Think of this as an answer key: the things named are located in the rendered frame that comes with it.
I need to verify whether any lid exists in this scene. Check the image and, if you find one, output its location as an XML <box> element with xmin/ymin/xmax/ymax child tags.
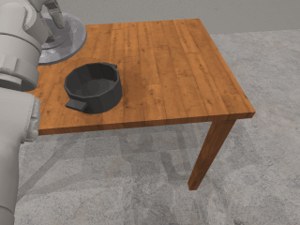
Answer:
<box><xmin>38</xmin><ymin>12</ymin><xmax>87</xmax><ymax>66</ymax></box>

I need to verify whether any left robot hand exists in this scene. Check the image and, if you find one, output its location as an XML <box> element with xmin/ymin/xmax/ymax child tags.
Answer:
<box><xmin>39</xmin><ymin>0</ymin><xmax>65</xmax><ymax>43</ymax></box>

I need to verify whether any table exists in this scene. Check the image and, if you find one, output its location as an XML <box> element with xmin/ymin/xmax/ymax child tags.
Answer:
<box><xmin>24</xmin><ymin>18</ymin><xmax>255</xmax><ymax>190</ymax></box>

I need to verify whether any knob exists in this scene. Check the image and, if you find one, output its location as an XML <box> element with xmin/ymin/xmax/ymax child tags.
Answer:
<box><xmin>44</xmin><ymin>18</ymin><xmax>57</xmax><ymax>35</ymax></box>

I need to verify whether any left robot forearm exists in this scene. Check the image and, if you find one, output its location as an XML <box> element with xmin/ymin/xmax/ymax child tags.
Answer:
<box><xmin>0</xmin><ymin>0</ymin><xmax>49</xmax><ymax>92</ymax></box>

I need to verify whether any pot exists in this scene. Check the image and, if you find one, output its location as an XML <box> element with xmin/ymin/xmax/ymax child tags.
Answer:
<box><xmin>64</xmin><ymin>62</ymin><xmax>123</xmax><ymax>114</ymax></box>

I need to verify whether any robot left upper arm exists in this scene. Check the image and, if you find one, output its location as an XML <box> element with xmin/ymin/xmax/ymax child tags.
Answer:
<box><xmin>0</xmin><ymin>87</ymin><xmax>41</xmax><ymax>225</ymax></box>

